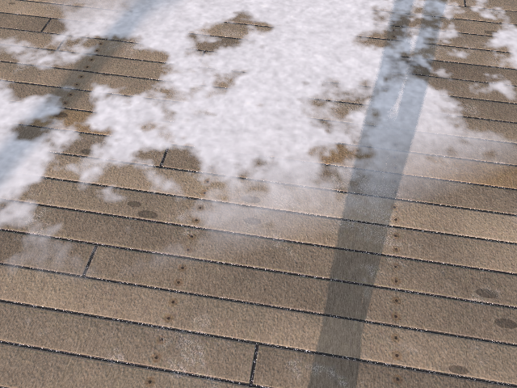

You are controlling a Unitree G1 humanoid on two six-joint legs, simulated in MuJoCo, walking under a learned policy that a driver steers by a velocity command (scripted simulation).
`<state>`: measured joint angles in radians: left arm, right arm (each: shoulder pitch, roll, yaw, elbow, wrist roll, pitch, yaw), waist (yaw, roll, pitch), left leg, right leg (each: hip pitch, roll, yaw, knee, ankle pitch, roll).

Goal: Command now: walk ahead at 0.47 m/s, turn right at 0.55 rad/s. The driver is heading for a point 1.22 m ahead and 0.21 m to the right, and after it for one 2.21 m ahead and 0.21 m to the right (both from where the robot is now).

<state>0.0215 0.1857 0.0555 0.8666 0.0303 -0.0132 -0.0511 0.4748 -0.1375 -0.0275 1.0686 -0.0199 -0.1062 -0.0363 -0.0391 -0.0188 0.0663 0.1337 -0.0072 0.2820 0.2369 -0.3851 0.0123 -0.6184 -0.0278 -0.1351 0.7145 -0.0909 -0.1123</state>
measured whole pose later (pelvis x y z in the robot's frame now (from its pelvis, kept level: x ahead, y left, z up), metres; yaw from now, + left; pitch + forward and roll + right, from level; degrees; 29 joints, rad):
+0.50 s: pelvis +0.27 -0.04 +0.01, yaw -18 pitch +2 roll +1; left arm 0.46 0.23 0.07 0.93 0.00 -0.06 0.01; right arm 0.03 -0.24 -0.05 0.77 -0.04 -0.02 0.03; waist 0.09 0.04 0.04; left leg -0.71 0.10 -0.03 0.83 -0.04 -0.05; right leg 0.00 0.15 0.14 0.25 -0.25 -0.15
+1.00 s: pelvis +0.55 -0.09 +0.02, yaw -25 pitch +1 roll +1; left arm 0.15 0.25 0.03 0.81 0.04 -0.04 -0.04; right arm 0.43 -0.22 -0.04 0.93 -0.01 -0.09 0.02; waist -0.04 -0.04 0.03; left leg -0.07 -0.08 0.05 0.23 -0.18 0.08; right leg -0.62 -0.08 0.02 0.90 -0.14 -0.03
